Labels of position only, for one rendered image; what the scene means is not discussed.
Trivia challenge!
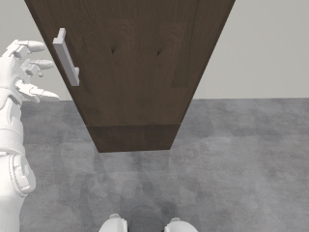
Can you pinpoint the handle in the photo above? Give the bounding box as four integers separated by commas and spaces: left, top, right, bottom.
53, 28, 80, 86

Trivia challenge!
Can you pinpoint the robot left thigh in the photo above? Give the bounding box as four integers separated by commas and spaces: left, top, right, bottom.
99, 217, 127, 232

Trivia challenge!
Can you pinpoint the robot left forearm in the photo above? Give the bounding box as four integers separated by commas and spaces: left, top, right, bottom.
0, 88, 26, 158

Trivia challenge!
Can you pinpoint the cupboard door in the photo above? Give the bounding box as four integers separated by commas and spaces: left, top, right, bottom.
30, 0, 231, 127

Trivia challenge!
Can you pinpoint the left robot shin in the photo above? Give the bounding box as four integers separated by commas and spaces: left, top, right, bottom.
109, 214, 120, 219

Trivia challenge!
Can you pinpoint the robot left hand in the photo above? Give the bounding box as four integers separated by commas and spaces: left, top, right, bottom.
0, 40, 60, 103

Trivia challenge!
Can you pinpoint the left robot upper arm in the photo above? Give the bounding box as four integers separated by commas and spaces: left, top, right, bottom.
0, 154, 36, 232

